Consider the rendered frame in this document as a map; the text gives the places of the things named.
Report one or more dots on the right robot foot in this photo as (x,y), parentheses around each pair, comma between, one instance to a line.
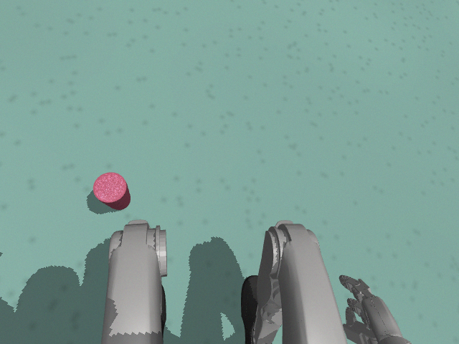
(249,306)

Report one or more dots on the cup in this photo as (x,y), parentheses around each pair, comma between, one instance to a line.
(112,190)

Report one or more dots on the right robot hand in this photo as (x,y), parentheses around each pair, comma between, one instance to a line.
(378,322)

